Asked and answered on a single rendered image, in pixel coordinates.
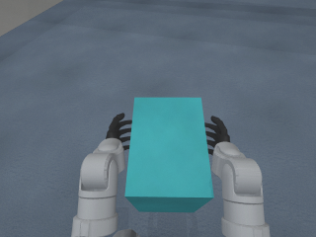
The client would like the carton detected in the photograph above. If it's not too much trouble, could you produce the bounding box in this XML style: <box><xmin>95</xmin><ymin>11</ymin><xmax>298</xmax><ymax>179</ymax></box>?
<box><xmin>124</xmin><ymin>97</ymin><xmax>214</xmax><ymax>213</ymax></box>

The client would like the robot right hand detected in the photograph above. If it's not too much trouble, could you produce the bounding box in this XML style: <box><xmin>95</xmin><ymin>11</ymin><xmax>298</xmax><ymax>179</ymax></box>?
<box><xmin>204</xmin><ymin>116</ymin><xmax>230</xmax><ymax>155</ymax></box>

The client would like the left robot forearm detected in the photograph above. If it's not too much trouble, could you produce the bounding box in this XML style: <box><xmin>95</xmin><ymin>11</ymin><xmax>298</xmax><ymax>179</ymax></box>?
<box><xmin>71</xmin><ymin>137</ymin><xmax>125</xmax><ymax>237</ymax></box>

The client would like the right robot forearm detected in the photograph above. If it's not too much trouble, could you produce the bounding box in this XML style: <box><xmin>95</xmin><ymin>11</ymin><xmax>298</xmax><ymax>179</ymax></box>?
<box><xmin>211</xmin><ymin>141</ymin><xmax>271</xmax><ymax>237</ymax></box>

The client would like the robot left hand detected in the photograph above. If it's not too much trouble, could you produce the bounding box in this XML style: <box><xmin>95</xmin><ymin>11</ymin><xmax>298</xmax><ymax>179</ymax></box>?
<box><xmin>106</xmin><ymin>113</ymin><xmax>132</xmax><ymax>150</ymax></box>

